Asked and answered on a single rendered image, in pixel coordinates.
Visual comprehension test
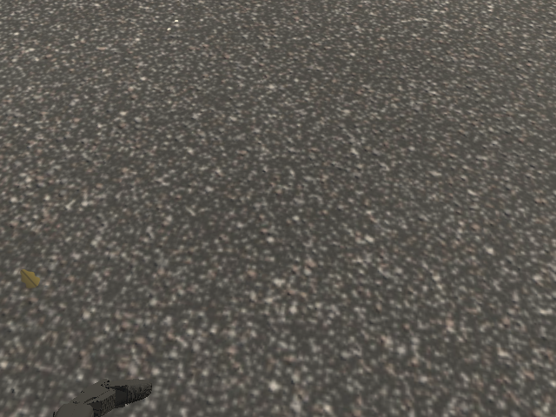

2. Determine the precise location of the robot left hand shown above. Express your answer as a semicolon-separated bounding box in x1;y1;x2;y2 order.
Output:
53;379;152;417

